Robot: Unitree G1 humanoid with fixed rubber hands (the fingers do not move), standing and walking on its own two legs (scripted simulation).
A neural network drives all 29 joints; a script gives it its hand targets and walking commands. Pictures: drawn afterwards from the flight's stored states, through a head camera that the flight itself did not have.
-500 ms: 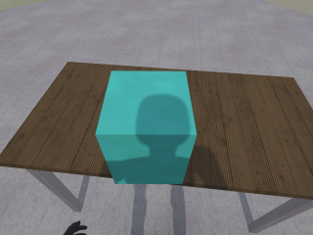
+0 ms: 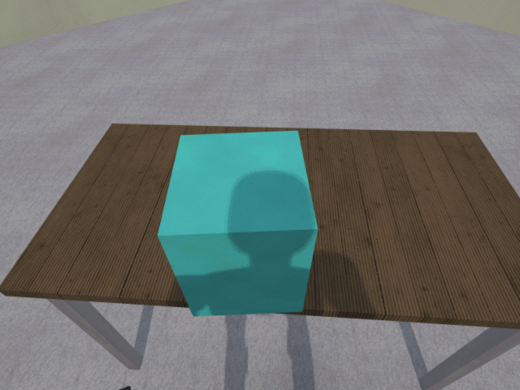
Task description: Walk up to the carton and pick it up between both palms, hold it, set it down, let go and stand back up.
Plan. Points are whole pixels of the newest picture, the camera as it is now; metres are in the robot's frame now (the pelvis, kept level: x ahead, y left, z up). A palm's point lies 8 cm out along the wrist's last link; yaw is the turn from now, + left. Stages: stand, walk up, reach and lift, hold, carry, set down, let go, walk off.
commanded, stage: walk up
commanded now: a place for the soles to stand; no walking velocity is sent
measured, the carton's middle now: (243, 226) +0.40 +0.06 +0.03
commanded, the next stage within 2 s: none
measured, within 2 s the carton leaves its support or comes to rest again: neither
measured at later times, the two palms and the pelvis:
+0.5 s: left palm out of the picture +0.02 +0.36 -0.14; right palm out of the picture +0.03 -0.18 -0.11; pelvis -0.04 +0.09 -0.02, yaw +0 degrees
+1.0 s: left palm out of the picture +0.10 +0.33 -0.10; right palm out of the picture +0.00 -0.18 -0.11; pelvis -0.03 +0.09 +0.00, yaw -8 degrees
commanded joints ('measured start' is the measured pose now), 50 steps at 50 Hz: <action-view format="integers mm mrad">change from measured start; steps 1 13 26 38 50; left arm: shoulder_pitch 76 -94 22 35 42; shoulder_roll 214 211 101 85 127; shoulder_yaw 84 98 70 51 60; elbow -81 -122 -87 -77 -100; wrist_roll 29 50 29 15 10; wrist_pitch -22 13 5 -17 -31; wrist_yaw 36 55 27 8 16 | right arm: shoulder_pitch -33 241 44 51 58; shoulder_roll -210 -144 -187 -189 -174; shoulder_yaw -60 -99 -61 -44 -35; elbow -111 -86 -111 -123 -139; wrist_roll -41 -22 -43 -21 -22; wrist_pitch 1 31 -11 -26 -8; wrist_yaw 11 38 -37 -26 -18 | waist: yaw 19 -108 -50 -4 -15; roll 6 -136 146 5 -7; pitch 6 -129 75 37 -28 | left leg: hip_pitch -208 162 -66 -92 -19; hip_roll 69 34 311 250 183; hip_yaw -68 -32 -291 -135 28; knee -29 12 -202 -272 -142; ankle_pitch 122 43 226 -34 91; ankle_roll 48 17 160 64 71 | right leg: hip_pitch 140 -233 -158 0 -2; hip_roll -165 -170 10 24 8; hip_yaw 220 80 116 161 258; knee -133 -59 210 11 8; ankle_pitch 11 -371 -306 -36 110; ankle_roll -86 -92 40 -18 -53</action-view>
